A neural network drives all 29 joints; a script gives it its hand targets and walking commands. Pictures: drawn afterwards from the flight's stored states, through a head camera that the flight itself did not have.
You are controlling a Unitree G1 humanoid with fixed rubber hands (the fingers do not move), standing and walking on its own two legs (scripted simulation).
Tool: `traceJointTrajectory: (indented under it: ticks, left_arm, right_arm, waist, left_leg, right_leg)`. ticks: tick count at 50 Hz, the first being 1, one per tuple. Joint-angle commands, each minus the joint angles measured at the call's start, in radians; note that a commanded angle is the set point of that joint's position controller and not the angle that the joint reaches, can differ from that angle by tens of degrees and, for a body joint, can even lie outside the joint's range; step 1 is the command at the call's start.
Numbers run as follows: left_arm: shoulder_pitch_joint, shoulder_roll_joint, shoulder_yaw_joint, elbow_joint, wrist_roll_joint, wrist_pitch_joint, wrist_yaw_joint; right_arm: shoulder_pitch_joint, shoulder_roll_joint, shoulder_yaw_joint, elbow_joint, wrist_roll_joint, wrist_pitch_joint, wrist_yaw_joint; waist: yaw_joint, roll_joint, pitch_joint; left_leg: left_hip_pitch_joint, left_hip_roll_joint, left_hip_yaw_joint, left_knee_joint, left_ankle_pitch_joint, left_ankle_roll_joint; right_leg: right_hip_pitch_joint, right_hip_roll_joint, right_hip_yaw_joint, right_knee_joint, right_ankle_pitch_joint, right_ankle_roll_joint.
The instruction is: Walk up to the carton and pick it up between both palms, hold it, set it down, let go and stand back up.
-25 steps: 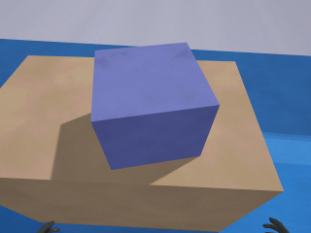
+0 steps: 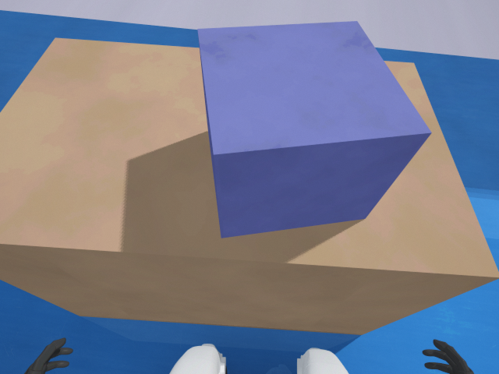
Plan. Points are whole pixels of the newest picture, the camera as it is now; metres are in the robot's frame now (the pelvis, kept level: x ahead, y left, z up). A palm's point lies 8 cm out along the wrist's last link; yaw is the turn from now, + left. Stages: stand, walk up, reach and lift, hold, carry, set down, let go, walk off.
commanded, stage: walk up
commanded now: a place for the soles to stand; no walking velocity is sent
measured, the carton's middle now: (288, 131) +0.49 -0.04 +0.07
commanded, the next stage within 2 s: none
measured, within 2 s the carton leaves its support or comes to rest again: neither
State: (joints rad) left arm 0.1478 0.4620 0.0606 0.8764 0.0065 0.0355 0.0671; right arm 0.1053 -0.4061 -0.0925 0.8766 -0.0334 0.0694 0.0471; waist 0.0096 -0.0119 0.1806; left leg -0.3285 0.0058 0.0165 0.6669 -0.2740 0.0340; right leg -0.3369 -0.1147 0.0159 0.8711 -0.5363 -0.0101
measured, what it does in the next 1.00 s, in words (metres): steps on the spot: right foot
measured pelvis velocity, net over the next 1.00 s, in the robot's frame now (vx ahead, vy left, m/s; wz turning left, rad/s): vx -0.02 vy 0.00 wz -0.15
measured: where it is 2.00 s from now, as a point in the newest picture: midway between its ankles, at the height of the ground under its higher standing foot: outside the picture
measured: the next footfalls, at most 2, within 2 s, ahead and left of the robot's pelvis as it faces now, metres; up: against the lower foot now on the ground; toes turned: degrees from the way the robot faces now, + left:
right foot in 0.36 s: -0.01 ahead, -0.12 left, +0.00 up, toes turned -6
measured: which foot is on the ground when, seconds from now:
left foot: down 0.00-1.00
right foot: up 0.00-0.34, down 0.36-1.00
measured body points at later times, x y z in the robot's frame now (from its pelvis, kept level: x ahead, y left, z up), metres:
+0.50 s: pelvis -0.03 +0.02 +0.02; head -0.03 +0.01 +0.47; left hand +0.08 +0.33 -0.09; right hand +0.07 -0.31 -0.08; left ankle +0.05 +0.10 -0.72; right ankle -0.05 -0.11 -0.72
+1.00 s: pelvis -0.02 +0.00 +0.02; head -0.01 +0.00 +0.47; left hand +0.13 +0.30 -0.10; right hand +0.03 -0.33 -0.09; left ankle +0.05 +0.10 -0.72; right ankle -0.05 -0.11 -0.72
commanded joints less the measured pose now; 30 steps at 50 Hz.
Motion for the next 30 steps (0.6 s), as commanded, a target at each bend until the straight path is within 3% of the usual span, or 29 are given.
traceJointTrajectory:
  ticks: [1,2,3,4,5,6,7,8,10,11,12,13,14,16,17,18,19,20,21,22,24,25,26,27,29,30]
  left_arm:
    - [0.076,0.184,0.033,-0.06,-0.005,-0.005,0.008]
    - [0.135,0.163,0.024,-0.027,-0.003,-0.015,-0.005]
    - [0.156,0.182,0.039,-0.029,0.009,-0.015,-0.012]
    - [0.149,0.157,0.031,-0.032,0.008,-0.016,-0.012]
    - [0.154,0.145,0.027,-0.032,0.003,-0.013,-0.015]
    - [0.134,0.147,0.034,-0.051,0.002,-0.015,-0.021]
    - [0.091,0.117,0.022,-0.046,0.004,-0.015,-0.025]
    - [0.111,0.129,0.032,-0.078,-0.004,-0.02,-0.028]
    - [0.142,0.125,0.032,-0.038,-0.004,-0.021,-0.031]
    - [0.144,0.142,0.043,-0.025,0.002,-0.016,-0.037]
    - [0.133,0.118,0.032,-0.04,-0.004,-0.016,-0.042]
    - [0.169,0.132,0.04,-0.021,-0.012,-0.014,-0.045]
    - [0.177,0.133,0.039,-0.025,-0.013,-0.02,-0.046]
    - [0.199,0.12,0.026,0.015,-0.014,-0.029,-0.043]
    - [0.178,0.127,0.027,0.012,-0.02,-0.032,-0.043]
    - [0.139,0.138,0.03,-0.004,-0.016,-0.037,-0.043]
    - [0.107,0.128,0.016,-0.011,-0.018,-0.047,-0.042]
    - [0.105,0.161,0.02,-0.016,-0.007,-0.06,-0.047]
    - [0.051,0.156,0.014,-0.002,-0.013,-0.066,-0.05]
    - [0.044,0.151,0.015,-0.016,-0.025,-0.07,-0.056]
    - [0.068,0.134,0.005,0.03,-0.024,-0.068,-0.056]
    - [0.065,0.147,0.005,0.029,-0.026,-0.073,-0.057]
    - [0.024,0.153,0.004,0.016,-0.024,-0.077,-0.058]
    - [0.04,0.121,0.0,0.021,-0.027,-0.078,-0.06]
    - [0.012,0.134,-0.005,0.04,-0.029,-0.077,-0.057]
    - [0.035,0.125,-0.004,0.043,-0.025,-0.077,-0.06]
  right_arm:
    - [-0.059,-0.245,-0.059,-0.124,0.017,-0.003,-0.033]
    - [-0.095,-0.22,-0.045,-0.126,0.02,-0.001,-0.041]
    - [-0.064,-0.208,-0.028,-0.139,0.025,-0.017,-0.049]
    - [-0.065,-0.214,-0.031,-0.14,0.014,-0.024,-0.05]
    - [-0.026,-0.199,-0.026,-0.142,0.025,-0.034,-0.05]
    - [-0.017,-0.179,-0.02,-0.146,0.019,-0.044,-0.057]
    - [0.018,-0.176,-0.01,-0.14,0.01,-0.053,-0.065]
    - [0.028,-0.186,-0.01,-0.142,0.019,-0.062,-0.071]
    - [0.02,-0.18,-0.01,-0.136,0.016,-0.068,-0.074]
    - [0.01,-0.201,-0.01,-0.142,0.023,-0.071,-0.075]
    - [0.007,-0.201,-0.002,-0.14,0.019,-0.073,-0.073]
    - [-0.025,-0.216,-0.012,-0.15,0.017,-0.071,-0.07]
    - [-0.037,-0.196,-0.011,-0.151,0.02,-0.072,-0.066]
    - [-0.053,-0.203,-0.002,-0.142,0.025,-0.069,-0.061]
    - [-0.06,-0.195,0.006,-0.138,0.032,-0.069,-0.055]
    - [-0.06,-0.188,0.007,-0.143,0.034,-0.074,-0.055]
    - [-0.08,-0.174,0.021,-0.127,0.041,-0.078,-0.046]
    - [-0.078,-0.165,0.017,-0.115,0.056,-0.076,-0.037]
    - [-0.071,-0.177,0.008,-0.097,0.055,-0.074,-0.031]
    - [-0.05,-0.195,0.008,-0.096,0.055,-0.079,-0.029]
    - [-0.091,-0.187,0.009,-0.076,0.048,-0.082,-0.028]
    - [-0.045,-0.178,0.012,-0.055,0.048,-0.09,-0.029]
    - [-0.037,-0.171,0.01,-0.042,0.041,-0.096,-0.029]
    - [-0.06,-0.176,0.01,-0.038,0.04,-0.092,-0.031]
    - [-0.041,-0.16,0.013,-0.016,0.053,-0.097,-0.03]
    - [-0.053,-0.175,0.017,-0.019,0.039,-0.102,-0.033]
  waist:
    - [-0.017,0.155,-0.132]
    - [0.022,0.154,-0.129]
    - [0.015,0.102,-0.204]
    - [0.005,0.096,-0.212]
    - [-0.013,0.113,-0.219]
    - [-0.039,0.091,-0.238]
    - [-0.048,0.067,-0.196]
    - [-0.057,0.066,-0.2]
    - [-0.048,0.062,-0.25]
    - [-0.039,0.039,-0.218]
    - [-0.034,0.065,-0.214]
    - [-0.016,0.145,-0.211]
    - [-0.028,0.145,-0.212]
    - [0.0,0.094,-0.172]
    - [0.005,0.068,-0.166]
    - [-0.011,0.034,-0.152]
    - [-0.003,0.013,-0.121]
    - [-0.013,0.006,-0.143]
    - [-0.034,-0.013,-0.102]
    - [-0.033,-0.008,-0.085]
    - [-0.005,-0.001,-0.14]
    - [-0.012,0.018,-0.141]
    - [-0.026,-0.011,-0.132]
    - [-0.001,-0.011,-0.131]
    - [-0.03,-0.026,-0.152]
    - [-0.008,-0.03,-0.163]
  left_leg:
    - [0.008,0.223,-0.281,-0.403,-0.101,0.154]
    - [0.074,0.176,-0.18,-0.36,0.067,0.138]
    - [0.175,0.178,-0.2,-0.332,0.094,0.095]
    - [0.194,0.208,-0.2,-0.33,0.144,0.126]
    - [0.202,0.209,-0.251,-0.351,0.045,0.124]
    - [0.284,0.243,-0.285,-0.362,-0.006,0.145]
    - [0.244,0.305,-0.352,-0.382,0.084,0.164]
    - [0.261,0.313,-0.317,-0.382,0.091,0.157]
    - [0.32,0.323,-0.307,-0.371,0.087,0.139]
    - [0.232,0.324,-0.309,-0.391,0.058,0.111]
    - [0.244,0.316,-0.299,-0.399,0.025,0.089]
    - [0.218,0.308,-0.281,-0.4,-0.02,0.065]
    - [0.194,0.287,-0.245,-0.41,-0.095,0.059]
    - [0.129,0.258,-0.198,-0.409,-0.096,0.017]
    - [0.076,0.232,-0.189,-0.409,-0.179,0.002]
    - [0.07,0.216,-0.143,-0.4,-0.184,-0.025]
    - [0.034,0.179,-0.129,-0.394,-0.166,-0.031]
    - [0.102,0.151,-0.102,-0.407,-0.176,-0.05]
    - [0.21,0.132,-0.076,-0.373,-0.123,-0.035]
    - [0.213,0.156,-0.09,-0.381,-0.139,-0.027]
    - [0.203,0.154,-0.101,-0.376,-0.124,-0.02]
    - [0.19,0.148,-0.107,-0.384,-0.098,-0.021]
    - [0.223,0.145,-0.071,-0.38,-0.065,-0.016]
    - [0.235,0.148,-0.079,-0.363,-0.028,-0.024]
    - [0.267,0.153,-0.072,-0.388,-0.009,-0.02]
    - [0.238,0.168,-0.092,-0.394,-0.045,-0.005]
  right_leg:
    - [-0.073,0.093,0.117,0.257,-0.022,-0.04]
    - [-0.09,0.102,0.11,0.274,0.039,-0.036]
    - [-0.108,0.104,0.122,0.236,0.07,-0.03]
    - [-0.127,0.113,0.107,0.226,0.081,-0.027]
    - [-0.12,0.105,0.114,0.164,0.08,-0.006]
    - [-0.158,0.098,0.099,0.106,0.051,0.007]
    - [-0.148,0.093,0.128,0.051,0.025,0.009]
    - [-0.126,0.073,0.136,-0.011,0.022,0.024]
    - [-0.06,0.074,0.114,-0.127,0.002,0.028]
    - [-0.008,0.089,0.109,-0.128,0.03,0.018]
    - [0.002,0.088,0.105,-0.186,0.023,0.003]
    - [0.049,0.073,0.106,-0.234,0.056,0.004]
    - [0.064,0.076,0.076,-0.271,0.119,0.005]
    - [0.152,0.092,0.071,-0.398,0.271,-0.006]
    - [0.201,0.077,0.102,-0.43,0.309,-0.016]
    - [0.188,0.057,0.113,-0.454,0.351,-0.01]
    - [0.187,0.007,0.185,-0.508,0.313,-0.025]
    - [0.111,-0.016,0.24,-0.561,0.163,-0.04]
    - [-0.05,-0.016,0.237,-0.591,0.075,-0.034]
    - [-0.066,0.001,0.206,-0.581,0.078,-0.026]
    - [0.023,0.004,0.184,-0.592,0.14,-0.02]
    - [0.043,0.001,0.195,-0.59,0.173,-0.024]
    - [0.01,-0.001,0.21,-0.577,0.233,-0.024]
    - [0.016,0.003,0.192,-0.576,0.259,-0.026]
    - [0.008,0.011,0.199,-0.58,0.249,-0.023]
    - [0.037,0.006,0.201,-0.596,0.238,-0.022]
